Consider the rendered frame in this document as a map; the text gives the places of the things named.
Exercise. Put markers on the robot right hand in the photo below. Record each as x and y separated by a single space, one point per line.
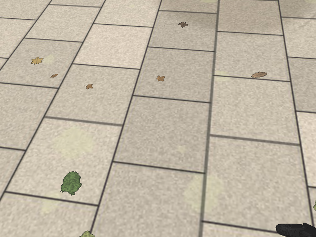
296 230

